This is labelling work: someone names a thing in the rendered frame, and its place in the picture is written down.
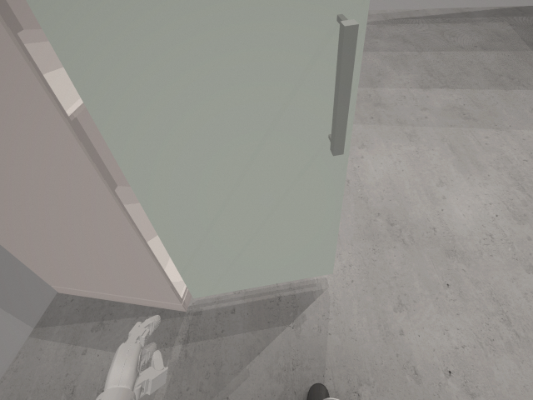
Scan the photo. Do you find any left robot hand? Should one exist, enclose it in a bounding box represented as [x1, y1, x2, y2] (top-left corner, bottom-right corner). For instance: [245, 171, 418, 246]
[104, 315, 168, 400]

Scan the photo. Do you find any robot right foot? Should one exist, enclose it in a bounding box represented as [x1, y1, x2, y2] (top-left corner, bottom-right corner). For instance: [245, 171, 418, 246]
[307, 383, 330, 400]

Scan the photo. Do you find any handle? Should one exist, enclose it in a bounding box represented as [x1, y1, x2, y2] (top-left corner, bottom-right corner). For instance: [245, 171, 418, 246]
[328, 14, 359, 156]

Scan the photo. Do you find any fridge door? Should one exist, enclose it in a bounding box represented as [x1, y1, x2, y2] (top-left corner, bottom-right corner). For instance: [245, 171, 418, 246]
[26, 0, 370, 298]

